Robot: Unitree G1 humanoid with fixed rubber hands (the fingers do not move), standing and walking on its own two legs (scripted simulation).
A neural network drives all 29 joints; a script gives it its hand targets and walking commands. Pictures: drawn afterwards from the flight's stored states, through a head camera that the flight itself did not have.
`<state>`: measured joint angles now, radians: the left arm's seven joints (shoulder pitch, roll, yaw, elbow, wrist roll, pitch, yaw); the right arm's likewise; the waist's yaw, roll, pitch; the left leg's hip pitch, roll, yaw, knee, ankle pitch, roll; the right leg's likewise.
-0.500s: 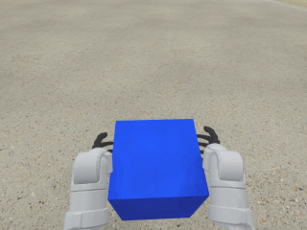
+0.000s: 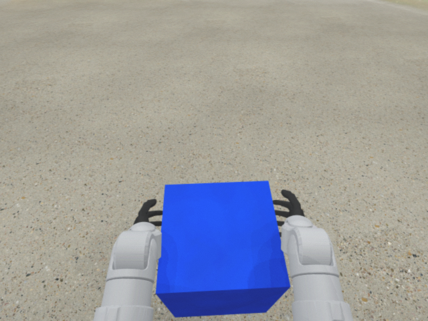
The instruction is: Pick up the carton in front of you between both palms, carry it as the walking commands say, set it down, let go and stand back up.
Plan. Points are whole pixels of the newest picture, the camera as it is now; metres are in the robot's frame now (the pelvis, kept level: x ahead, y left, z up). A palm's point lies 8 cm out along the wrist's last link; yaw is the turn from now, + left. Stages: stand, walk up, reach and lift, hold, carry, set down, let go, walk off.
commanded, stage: carry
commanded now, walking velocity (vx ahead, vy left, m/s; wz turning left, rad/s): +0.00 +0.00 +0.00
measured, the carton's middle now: (218, 253) +0.30 +0.00 -0.04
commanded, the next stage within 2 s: hold in 0.66 s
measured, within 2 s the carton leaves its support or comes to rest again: neither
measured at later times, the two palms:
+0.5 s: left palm (144, 248) +0.26 +0.14 +0.04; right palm (305, 241) +0.27 -0.16 +0.06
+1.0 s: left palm (160, 245) +0.26 +0.11 +0.04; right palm (328, 261) +0.23 -0.19 +0.06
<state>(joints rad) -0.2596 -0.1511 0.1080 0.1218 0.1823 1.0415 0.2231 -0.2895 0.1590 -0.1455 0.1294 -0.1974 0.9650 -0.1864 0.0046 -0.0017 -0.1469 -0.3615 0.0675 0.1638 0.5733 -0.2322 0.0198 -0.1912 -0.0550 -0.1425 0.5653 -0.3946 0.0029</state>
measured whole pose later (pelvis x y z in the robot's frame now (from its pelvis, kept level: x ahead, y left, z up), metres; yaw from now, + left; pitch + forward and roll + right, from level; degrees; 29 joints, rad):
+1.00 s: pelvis -0.04 +0.01 +0.01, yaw -8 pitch -7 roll +0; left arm -0.25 -0.15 0.18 0.24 0.30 0.75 0.02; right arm -0.29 0.16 -0.27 0.31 -0.27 0.64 0.01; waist 0.00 -0.05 0.04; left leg -0.15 0.00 0.01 0.40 -0.13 0.00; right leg -0.06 0.02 0.04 0.44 -0.26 -0.01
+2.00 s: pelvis -0.05 +0.01 -0.01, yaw -8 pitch +9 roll -1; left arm -0.57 -0.14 0.47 0.57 0.47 0.37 -0.06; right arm -0.58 0.26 -0.53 0.55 -0.44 0.32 -0.05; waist 0.01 -0.05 0.09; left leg -0.62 -0.01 -0.07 0.65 -0.20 -0.01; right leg -0.52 0.06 0.06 0.68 -0.32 0.00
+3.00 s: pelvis -0.10 +0.03 -0.27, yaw -14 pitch +46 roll -5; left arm -1.04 0.15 0.29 0.82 0.18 0.25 0.08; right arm -0.95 0.17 -0.48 0.62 -0.15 0.16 -0.23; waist 0.03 -0.06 -0.12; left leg -2.11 -0.08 -0.10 1.74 -0.44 -0.03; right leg -2.00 0.17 0.05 1.78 -0.60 0.08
